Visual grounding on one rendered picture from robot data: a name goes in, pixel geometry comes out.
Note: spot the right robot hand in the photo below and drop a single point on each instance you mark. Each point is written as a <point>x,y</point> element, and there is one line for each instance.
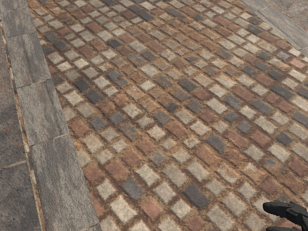
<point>291,211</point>

